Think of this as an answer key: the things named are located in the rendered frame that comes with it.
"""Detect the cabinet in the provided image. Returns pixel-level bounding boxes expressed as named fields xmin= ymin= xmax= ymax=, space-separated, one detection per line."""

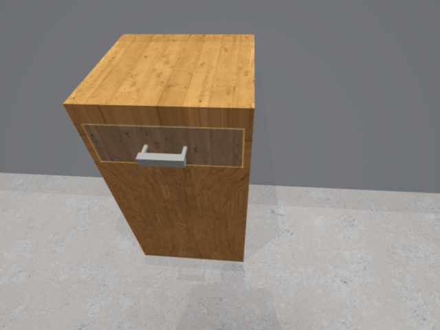
xmin=63 ymin=34 xmax=254 ymax=262

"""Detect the drawer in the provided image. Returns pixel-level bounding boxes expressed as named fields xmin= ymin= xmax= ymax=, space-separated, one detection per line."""
xmin=83 ymin=124 xmax=243 ymax=166

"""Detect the handle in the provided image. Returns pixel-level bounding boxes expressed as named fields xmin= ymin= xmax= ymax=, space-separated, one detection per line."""
xmin=136 ymin=144 xmax=188 ymax=168

